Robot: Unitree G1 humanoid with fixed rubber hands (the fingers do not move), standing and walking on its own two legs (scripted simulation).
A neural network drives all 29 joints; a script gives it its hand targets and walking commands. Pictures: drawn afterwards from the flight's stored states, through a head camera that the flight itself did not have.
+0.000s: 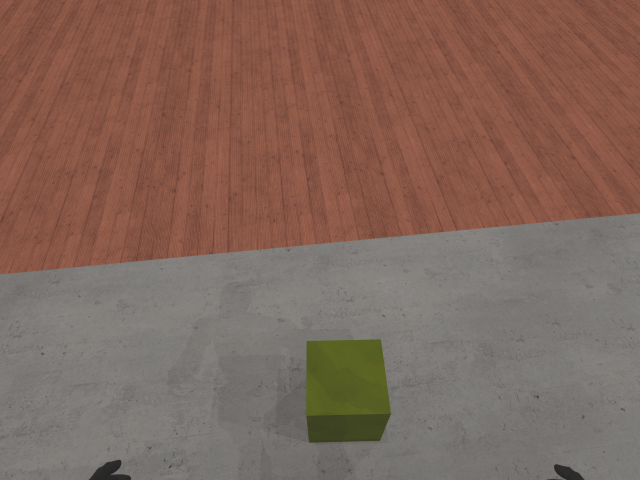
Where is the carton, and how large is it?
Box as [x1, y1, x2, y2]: [306, 339, 390, 442]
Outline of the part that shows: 380,339 307,341 306,416 309,442 380,439 390,414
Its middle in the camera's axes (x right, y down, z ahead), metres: +0.07 +0.45 +1.12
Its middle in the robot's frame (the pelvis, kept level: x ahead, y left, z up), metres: +0.46 -0.04 -0.66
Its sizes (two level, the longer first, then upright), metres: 0.210 0.200 0.250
